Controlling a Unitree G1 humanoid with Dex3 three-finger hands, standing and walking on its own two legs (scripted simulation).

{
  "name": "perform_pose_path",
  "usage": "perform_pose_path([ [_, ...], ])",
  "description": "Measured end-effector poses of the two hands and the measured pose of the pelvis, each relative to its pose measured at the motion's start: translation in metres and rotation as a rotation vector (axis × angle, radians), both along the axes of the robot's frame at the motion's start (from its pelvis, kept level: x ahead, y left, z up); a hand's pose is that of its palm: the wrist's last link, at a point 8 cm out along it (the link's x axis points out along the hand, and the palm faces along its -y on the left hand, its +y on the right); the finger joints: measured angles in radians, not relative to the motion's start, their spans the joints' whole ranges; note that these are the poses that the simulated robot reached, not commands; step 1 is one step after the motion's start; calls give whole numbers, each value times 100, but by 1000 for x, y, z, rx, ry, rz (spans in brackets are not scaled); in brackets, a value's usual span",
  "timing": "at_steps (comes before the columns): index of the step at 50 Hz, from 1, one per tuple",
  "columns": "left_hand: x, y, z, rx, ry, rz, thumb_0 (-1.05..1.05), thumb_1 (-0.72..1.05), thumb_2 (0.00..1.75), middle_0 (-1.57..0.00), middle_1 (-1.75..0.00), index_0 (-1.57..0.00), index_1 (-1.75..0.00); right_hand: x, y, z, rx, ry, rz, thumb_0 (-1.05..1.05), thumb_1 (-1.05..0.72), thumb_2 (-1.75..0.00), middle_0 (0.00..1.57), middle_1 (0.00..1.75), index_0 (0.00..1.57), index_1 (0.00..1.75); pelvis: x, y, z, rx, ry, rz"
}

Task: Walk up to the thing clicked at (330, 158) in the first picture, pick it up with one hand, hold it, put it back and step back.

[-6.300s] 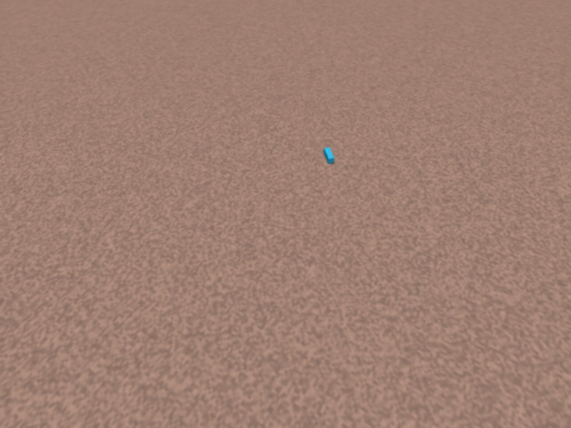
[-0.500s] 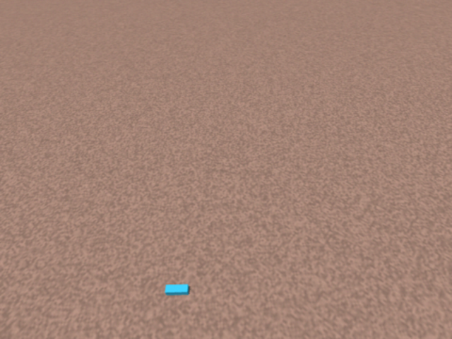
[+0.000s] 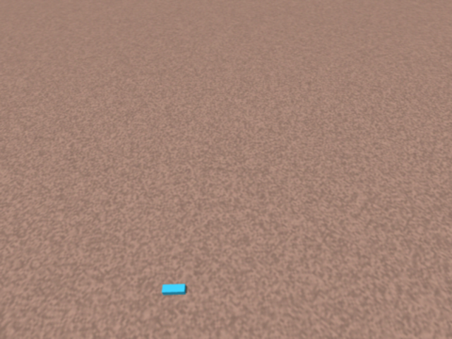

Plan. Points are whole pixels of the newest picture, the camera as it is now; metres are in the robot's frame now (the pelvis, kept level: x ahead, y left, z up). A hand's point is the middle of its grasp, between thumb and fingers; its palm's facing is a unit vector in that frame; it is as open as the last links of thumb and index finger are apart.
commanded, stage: stand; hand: left
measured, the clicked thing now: (174, 289) +0.44 +0.26 -0.76
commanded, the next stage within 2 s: none
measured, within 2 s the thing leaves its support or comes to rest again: neither
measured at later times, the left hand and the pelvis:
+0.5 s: hand out of the picture +0.09 +0.24 -0.15, palm faces -0.03 -0.94 -0.33, open 7.4 cm; pelvis +0.01 -0.01 +0.00, yaw -1 degrees
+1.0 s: hand out of the picture +0.10 +0.23 -0.15, palm faces -0.04 -0.94 -0.34, open 7.4 cm; pelvis +0.01 -0.02 +0.00, yaw -1 degrees
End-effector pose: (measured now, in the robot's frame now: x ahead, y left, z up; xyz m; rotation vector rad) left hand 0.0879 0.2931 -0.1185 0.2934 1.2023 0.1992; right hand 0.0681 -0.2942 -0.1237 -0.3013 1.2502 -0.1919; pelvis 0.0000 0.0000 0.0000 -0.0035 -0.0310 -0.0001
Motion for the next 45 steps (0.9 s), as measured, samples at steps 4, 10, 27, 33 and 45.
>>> perform_pose_path([
  [4,2,-1,0,0,7,-10,1,90,90,-20,-30,-20,-30,2,1,1,0,-2,3,1,-91,-90,21,30,20,30,2,0,1,4,2,-5],
  [10,3,-3,1,-1,12,-20,1,90,90,-20,-30,-20,-30,10,1,3,3,-22,2,1,-91,-90,21,30,20,30,5,-2,2,7,2,-9],
  [27,-1,-11,3,9,16,-23,1,90,90,-20,-30,-20,-30,14,-10,3,3,-32,4,1,-91,-90,21,30,20,30,7,-11,2,8,-2,-9],
  [33,-6,-13,2,13,38,-22,1,90,90,-20,-30,-20,-30,6,-13,1,5,-1,2,1,-91,-90,21,30,20,30,8,-14,2,6,4,-8],
  [45,0,-17,3,12,29,-24,1,90,90,-20,-30,-20,-30,4,-19,0,-2,7,-5,1,-91,-90,21,30,20,30,12,-18,2,6,0,-9],
])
